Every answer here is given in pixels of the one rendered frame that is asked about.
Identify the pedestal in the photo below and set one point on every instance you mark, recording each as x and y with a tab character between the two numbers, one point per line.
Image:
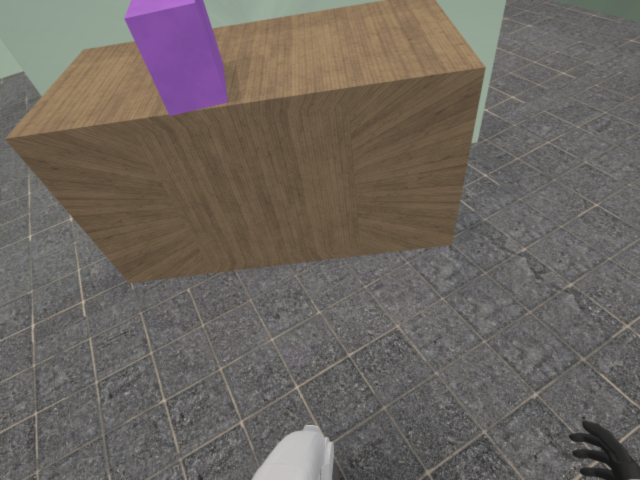
347	132

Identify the right robot hand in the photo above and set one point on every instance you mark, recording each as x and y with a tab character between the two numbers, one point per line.
623	466

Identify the robot left thigh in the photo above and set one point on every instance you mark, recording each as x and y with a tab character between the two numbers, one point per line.
301	455

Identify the carton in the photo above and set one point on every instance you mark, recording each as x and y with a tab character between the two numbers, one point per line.
177	43

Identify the robot left shin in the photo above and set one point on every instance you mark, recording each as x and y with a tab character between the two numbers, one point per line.
312	428

